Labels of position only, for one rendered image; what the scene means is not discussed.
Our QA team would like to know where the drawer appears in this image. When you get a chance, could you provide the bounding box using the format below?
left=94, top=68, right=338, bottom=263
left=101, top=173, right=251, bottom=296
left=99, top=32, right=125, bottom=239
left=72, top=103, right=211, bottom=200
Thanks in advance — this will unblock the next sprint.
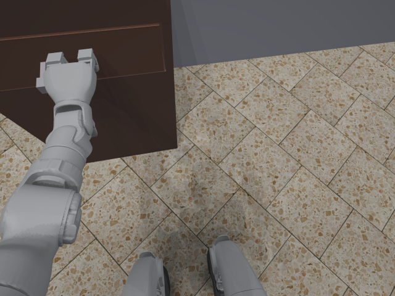
left=0, top=23, right=164, bottom=90

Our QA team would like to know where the handle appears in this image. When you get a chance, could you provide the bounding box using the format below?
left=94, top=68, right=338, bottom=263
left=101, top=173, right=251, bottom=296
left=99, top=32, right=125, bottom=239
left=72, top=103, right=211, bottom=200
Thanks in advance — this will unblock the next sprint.
left=36, top=62, right=47, bottom=94

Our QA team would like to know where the left robot hand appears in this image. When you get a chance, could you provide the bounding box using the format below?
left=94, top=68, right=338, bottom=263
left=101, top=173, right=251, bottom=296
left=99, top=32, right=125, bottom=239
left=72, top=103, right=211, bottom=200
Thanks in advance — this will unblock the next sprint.
left=43, top=48, right=99, bottom=138

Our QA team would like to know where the left robot upper arm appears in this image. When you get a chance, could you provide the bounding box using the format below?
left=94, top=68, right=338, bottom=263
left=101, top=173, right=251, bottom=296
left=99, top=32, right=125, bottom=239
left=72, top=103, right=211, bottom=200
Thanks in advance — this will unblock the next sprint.
left=0, top=184, right=82, bottom=296

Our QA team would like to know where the robot right shin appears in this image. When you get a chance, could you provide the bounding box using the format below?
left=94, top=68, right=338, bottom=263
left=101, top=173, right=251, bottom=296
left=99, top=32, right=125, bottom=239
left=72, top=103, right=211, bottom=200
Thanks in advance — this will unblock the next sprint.
left=214, top=235, right=237, bottom=290

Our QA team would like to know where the cabinet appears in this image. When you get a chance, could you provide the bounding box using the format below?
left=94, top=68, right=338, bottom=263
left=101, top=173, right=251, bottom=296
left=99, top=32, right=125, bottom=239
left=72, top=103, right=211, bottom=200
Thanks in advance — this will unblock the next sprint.
left=0, top=0, right=178, bottom=163

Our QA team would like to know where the left robot forearm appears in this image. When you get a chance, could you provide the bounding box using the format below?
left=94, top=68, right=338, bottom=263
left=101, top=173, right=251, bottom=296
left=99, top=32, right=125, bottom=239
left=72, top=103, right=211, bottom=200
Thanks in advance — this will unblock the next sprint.
left=0, top=100, right=93, bottom=239

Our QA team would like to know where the right robot thigh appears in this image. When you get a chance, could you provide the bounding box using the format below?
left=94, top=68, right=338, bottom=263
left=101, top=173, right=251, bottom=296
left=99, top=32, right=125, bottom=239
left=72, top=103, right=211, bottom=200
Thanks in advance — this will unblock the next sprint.
left=209, top=240, right=267, bottom=296

